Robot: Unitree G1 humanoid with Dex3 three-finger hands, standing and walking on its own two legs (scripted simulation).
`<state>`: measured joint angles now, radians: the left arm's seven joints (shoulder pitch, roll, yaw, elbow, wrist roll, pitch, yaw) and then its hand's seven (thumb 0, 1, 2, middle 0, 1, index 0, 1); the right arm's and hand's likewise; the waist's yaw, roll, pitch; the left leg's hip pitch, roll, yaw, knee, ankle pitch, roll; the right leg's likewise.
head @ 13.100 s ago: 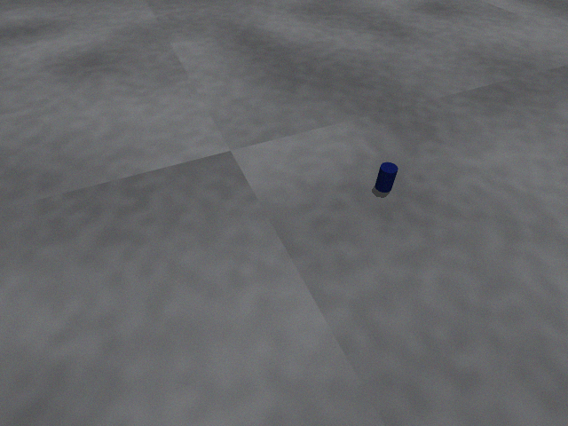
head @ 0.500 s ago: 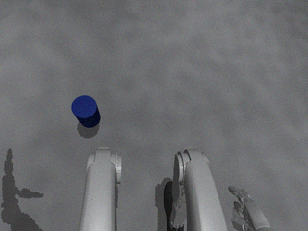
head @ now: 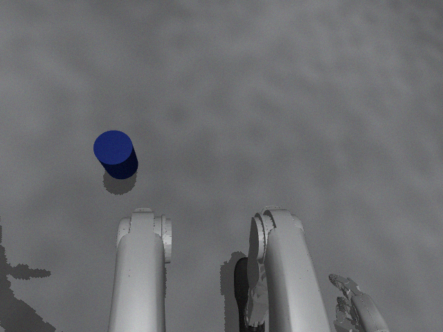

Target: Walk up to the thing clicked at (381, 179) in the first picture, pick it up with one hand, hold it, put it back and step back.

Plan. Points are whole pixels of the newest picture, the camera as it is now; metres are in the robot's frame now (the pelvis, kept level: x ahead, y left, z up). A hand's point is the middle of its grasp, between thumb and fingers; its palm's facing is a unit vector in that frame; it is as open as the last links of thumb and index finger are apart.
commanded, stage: approach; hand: left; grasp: from the side
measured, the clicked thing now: (118, 156) +0.49 +0.23 -0.30
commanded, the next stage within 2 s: close in in 0.62 s
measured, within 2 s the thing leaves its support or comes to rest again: neither
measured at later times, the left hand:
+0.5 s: hand (1, 155) +0.41 +0.39 -0.12, palm faces +0.25 -0.97 +0.02, open 17.5 cm
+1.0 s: hand (86, 169) +0.44 +0.29 -0.25, palm faces +0.24 -0.97 +0.05, open 17.6 cm
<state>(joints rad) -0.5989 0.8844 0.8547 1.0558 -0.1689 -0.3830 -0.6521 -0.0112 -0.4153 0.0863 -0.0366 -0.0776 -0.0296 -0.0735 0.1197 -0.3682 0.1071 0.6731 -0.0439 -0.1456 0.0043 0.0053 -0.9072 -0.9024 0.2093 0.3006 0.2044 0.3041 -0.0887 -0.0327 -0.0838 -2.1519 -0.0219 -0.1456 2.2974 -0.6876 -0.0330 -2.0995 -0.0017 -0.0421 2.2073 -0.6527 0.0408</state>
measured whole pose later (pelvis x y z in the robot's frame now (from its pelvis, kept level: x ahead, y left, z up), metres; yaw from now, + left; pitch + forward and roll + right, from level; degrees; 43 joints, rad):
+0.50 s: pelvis +0.00 +0.00 -0.05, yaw -3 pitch +25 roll -10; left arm -0.67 0.90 0.82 1.30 -0.20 -0.65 -0.63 -0.01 -0.55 0.01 -0.08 -0.08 -0.07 -0.08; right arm 0.00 -0.39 0.24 0.62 -0.14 -0.13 0.05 0.00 -0.90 -0.90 0.21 0.30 0.20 0.30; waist -0.16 -0.12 0.07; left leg -2.23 -0.02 -0.21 2.49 -0.70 -0.04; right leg -2.16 0.03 -0.08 2.35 -0.64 0.05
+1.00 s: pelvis -0.01 +0.02 -0.09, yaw -8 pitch +13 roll -16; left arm -0.64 0.84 0.70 1.44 -0.13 -1.02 -0.28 -0.02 -0.59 0.02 -0.07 -0.09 -0.07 -0.09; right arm -0.15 -0.40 0.45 0.55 -0.32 -0.03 0.11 0.00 -0.94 -0.91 0.21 0.30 0.21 0.30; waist -0.24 -0.24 0.27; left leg -2.21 -0.03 -0.33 2.66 -0.71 -0.02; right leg -2.09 0.07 -0.18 2.41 -0.60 0.05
